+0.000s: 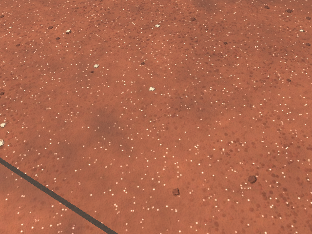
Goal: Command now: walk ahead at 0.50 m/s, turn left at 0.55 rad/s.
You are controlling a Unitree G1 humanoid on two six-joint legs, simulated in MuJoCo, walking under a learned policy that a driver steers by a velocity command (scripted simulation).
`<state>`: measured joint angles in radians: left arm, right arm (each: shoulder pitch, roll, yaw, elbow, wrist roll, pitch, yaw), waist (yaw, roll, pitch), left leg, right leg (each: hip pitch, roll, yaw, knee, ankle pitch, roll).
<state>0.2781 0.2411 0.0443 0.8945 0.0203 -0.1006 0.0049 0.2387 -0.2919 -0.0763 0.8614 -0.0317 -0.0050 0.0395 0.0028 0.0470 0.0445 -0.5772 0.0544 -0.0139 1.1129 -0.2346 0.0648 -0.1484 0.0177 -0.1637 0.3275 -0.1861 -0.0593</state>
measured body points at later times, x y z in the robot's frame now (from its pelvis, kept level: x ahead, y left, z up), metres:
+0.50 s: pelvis +0.26 +0.07 -0.01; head +0.29 +0.09 +0.44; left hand +0.29 +0.36 -0.13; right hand +0.41 -0.17 -0.13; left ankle +0.26 +0.11 -0.75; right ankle +0.31 -0.09 -0.66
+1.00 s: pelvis +0.56 +0.10 -0.01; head +0.58 +0.10 +0.43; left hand +0.61 +0.38 -0.14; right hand +0.66 -0.15 -0.15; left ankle +0.44 +0.20 -0.64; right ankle +0.61 +0.06 -0.75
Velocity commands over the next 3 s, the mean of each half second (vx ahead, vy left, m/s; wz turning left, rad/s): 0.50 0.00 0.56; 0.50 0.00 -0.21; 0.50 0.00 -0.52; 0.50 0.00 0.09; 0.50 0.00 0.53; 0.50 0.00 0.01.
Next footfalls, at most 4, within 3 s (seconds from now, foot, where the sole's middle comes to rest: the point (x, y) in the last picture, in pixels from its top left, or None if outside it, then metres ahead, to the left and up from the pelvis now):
0.30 left None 0.30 0.12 -0.78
0.86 right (155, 197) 0.65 0.07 -0.78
1.38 left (121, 143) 0.94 0.24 -0.78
1.84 right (171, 118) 1.11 -0.02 -0.78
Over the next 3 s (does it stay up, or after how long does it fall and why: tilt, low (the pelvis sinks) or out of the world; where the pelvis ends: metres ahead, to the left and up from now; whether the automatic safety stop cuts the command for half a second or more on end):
stays up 1.61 0.16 -0.02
